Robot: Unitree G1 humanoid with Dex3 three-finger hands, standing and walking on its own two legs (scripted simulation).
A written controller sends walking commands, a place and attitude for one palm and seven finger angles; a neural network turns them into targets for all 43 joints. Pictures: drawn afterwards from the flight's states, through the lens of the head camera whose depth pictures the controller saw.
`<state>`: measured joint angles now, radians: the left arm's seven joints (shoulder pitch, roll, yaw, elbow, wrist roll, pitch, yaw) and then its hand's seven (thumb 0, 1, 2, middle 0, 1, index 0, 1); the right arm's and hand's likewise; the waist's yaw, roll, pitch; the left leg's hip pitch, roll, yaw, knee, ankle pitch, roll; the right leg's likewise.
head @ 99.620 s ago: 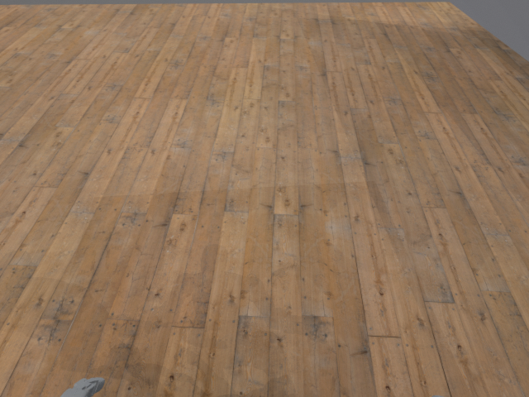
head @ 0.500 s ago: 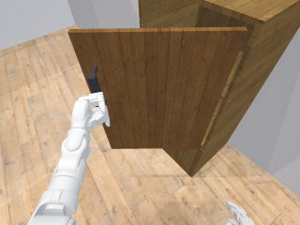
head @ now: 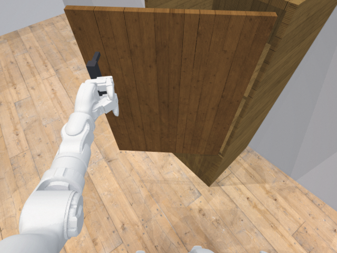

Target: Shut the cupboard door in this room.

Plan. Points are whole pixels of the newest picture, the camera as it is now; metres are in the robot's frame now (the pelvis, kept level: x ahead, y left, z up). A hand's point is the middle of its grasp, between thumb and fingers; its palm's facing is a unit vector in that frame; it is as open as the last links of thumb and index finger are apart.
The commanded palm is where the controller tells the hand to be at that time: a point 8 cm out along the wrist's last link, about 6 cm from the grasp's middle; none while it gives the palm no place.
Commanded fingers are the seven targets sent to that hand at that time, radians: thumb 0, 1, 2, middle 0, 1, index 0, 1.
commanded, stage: push the door shut along its arc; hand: left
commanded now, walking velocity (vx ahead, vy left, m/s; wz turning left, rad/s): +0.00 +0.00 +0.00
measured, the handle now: (102, 82) +0.52 +0.17 +0.10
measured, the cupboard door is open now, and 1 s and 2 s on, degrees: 43 34 21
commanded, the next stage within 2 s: pull the fist back off the door in 1.32 s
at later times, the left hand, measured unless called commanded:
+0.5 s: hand (132, 84) +0.50 +0.09 +0.11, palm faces -0.26 -0.97 -0.03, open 3.1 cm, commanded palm +0.50 +0.15 +0.10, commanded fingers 0.00 0.90 0.90 -1.30 -1.50 -1.30 -1.50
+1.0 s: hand (138, 72) +0.54 +0.08 +0.11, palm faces -0.35 -0.94 -0.01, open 3.1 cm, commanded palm +0.56 +0.11 +0.10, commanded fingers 0.00 0.90 0.90 -1.30 -1.50 -1.30 -1.50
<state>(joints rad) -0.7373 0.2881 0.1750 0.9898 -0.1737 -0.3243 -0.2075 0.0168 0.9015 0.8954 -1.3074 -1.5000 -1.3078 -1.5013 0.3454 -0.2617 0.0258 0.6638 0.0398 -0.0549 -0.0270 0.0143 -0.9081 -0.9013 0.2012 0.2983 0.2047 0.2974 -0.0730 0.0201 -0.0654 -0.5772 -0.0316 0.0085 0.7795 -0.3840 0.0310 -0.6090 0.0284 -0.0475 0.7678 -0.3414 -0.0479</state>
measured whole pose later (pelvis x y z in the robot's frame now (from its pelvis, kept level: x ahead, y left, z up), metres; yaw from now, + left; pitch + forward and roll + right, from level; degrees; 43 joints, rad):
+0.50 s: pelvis +0.00 +0.01 -0.01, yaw -1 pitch +15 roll -1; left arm -1.01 0.36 0.21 1.23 -0.12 -0.34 -0.27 0.02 0.90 0.90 -1.30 -1.50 -1.30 -1.50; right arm 0.40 -0.27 0.03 0.66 0.02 -0.05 -0.01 0.01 -0.91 -0.90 0.20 0.30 0.21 0.30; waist -0.17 0.03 -0.08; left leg -0.72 -0.03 0.02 0.86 -0.41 0.04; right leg -0.75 0.03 -0.04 0.83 -0.35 -0.04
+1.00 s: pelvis +0.00 +0.00 -0.02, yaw +0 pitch +21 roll -2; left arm -1.23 0.48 0.20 1.34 -0.11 -0.26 -0.37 0.01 0.92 0.94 -1.30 -1.50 -1.30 -1.50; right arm 0.43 -0.29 0.03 0.68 0.00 -0.04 -0.02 0.01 -0.91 -0.90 0.20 0.30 0.21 0.30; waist -0.23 0.04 -0.07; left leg -0.86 -0.01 -0.01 0.93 -0.43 0.03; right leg -0.86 0.05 -0.07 0.87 -0.36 -0.05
